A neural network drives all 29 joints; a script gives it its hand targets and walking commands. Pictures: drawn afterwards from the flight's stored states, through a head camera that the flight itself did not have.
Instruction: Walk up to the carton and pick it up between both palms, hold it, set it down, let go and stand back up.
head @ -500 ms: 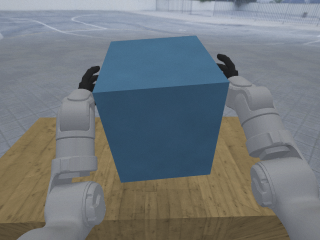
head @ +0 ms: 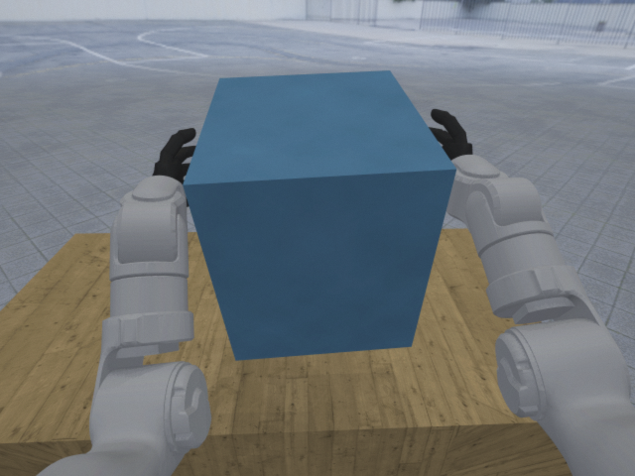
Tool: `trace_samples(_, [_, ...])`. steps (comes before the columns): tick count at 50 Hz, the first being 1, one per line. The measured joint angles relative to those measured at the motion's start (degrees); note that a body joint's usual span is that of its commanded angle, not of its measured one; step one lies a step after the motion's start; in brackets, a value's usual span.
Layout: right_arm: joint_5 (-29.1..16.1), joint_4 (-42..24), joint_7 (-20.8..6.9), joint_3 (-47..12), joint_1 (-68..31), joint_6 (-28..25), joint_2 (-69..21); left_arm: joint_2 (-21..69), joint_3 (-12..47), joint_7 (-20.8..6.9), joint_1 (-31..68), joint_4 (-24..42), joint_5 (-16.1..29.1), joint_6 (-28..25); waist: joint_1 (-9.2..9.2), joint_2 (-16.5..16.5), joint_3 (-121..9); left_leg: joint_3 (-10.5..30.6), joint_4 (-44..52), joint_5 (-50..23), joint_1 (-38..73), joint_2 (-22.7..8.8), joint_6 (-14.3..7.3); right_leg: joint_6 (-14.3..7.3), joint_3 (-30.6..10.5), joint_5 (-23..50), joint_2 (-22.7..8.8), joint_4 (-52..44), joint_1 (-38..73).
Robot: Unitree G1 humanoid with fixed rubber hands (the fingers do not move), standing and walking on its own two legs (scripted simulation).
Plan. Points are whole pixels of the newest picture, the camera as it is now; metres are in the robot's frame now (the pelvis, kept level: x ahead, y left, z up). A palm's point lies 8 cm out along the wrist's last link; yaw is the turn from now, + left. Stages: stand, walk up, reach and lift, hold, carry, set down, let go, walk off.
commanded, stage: hold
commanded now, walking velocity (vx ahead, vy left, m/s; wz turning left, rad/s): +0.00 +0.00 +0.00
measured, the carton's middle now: (314, 211) +0.41 -0.01 +0.23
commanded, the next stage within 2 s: set down in 1.20 s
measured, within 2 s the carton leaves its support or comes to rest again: neither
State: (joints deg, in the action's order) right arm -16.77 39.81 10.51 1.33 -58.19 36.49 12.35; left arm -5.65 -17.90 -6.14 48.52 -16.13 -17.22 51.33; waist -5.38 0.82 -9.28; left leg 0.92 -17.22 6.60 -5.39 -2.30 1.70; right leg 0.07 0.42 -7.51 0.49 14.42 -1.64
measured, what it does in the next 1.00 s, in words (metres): stands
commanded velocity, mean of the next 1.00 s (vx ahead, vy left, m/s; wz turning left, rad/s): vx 0.00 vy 0.00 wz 0.00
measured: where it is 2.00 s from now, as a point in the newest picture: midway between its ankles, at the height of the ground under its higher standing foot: outside the picture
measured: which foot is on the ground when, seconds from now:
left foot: down 0.00-1.00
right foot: down 0.00-1.00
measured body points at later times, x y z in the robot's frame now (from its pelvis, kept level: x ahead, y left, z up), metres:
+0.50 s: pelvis +0.00 +0.00 +0.00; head -0.09 +0.03 +0.44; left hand +0.38 +0.17 +0.29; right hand +0.38 -0.17 +0.32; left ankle +0.04 +0.14 -0.75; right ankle +0.01 -0.12 -0.75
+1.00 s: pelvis +0.00 +0.00 +0.00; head -0.10 +0.02 +0.44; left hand +0.37 +0.17 +0.29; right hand +0.38 -0.17 +0.32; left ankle +0.04 +0.14 -0.75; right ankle +0.01 -0.12 -0.75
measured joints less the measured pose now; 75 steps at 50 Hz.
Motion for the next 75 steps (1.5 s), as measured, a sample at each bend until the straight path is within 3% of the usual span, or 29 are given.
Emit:
trace_samples(11, [0.53,1.64,0.32,-1.09,-1.29,-0.14,0.14,-0.11,-1.69,-0.14,1.28,-3.08,0.40,-1.49,1.10,-0.02,-1.10,-0.32,0.32,-0.08,0.01,-0.09,-0.17,0.03,-0.33,-0.07,0.08,0.15,-0.33])
trace_samples(17, [1.34,2.98,0.16,1.04,-2.15,-0.21,-0.75,-1.93,0.58,-0.23,1.74,-4.20,1.35,-1.31,0.22,1.18,-1.05,0.70,-0.08,0.01,-0.58,0.04,0.17,-0.20,0.66,-0.37,0.02,0.26,-0.39])
trace_samples(37, [-1.40,-2.71,0.40,-1.74,1.69,0.17,0.80,0.45,0.91,1.00,-2.45,2.92,1.14,0.34,-0.06,-0.48,-0.54,-0.40,-0.49,0.71,0.07,0.20,-0.29,0.37,-0.44,-0.20,-0.21,-0.28,0.30])
trace_samples(47, [1.26,2.26,-0.47,0.06,-1.71,0.72,0.14,-0.31,-0.23,-0.30,1.19,-2.77,0.01,-0.06,0.85,0.78,-0.21,-0.15,-0.05,0.01,-0.15,-0.10,-0.01,-0.13,-0.24,-0.35,0.12,0.78,-0.57])
trace_samples(53, [1.40,1.21,0.13,1.07,-1.77,-0.60,-0.64,-1.83,0.60,0.71,1.56,-2.68,2.24,-1.42,0.19,1.08,-1.08,0.66,-0.02,-0.34,-1.70,-0.21,0.26,-0.22,0.53,0.10,0.28,0.04,-1.48])
trace_samples(57, [1.00,2.21,0.32,0.96,-2.25,-0.53,-0.73,-1.62,-0.41,-0.24,2.20,-3.20,0.97,-1.08,-0.05,1.10,-0.60,0.59,0.20,-0.18,-0.82,-0.10,0.19,-0.16,0.48,0.04,0.17,-0.31,-0.58])
trace_samples(65, [-1.61,-1.37,1.10,0.08,1.02,-1.01,-0.80,-0.85,0.49,0.91,-1.89,1.95,2.33,-0.29,-0.61,0.40,-0.53,0.53,0.32,0.51,1.40,0.50,-0.22,0.30,0.47,-0.87,-0.44,-0.16,1.61])
trace_samples(68, [-0.76,-1.98,1.01,1.67,1.77,-2.14,-1.58,-0.45,-0.20,1.38,-1.44,1.66,2.51,-1.24,-0.88,0.78,-1.05,0.74,0.07,0.92,2.13,0.60,-0.20,0.26,0.69,-1.51,-0.52,0.33,2.31])
trace_samples(75, [4.62,3.68,-1.79,6.14,-3.58,-5.55,-2.22,0.05,-4.43,-1.46,6.08,-4.00,-2.42,-3.47,-0.82,2.26,0.20,0.91,0.61,0.76,3.39,0.81,0.02,0.01,0.88,-2.55,-0.75,1.99,2.61])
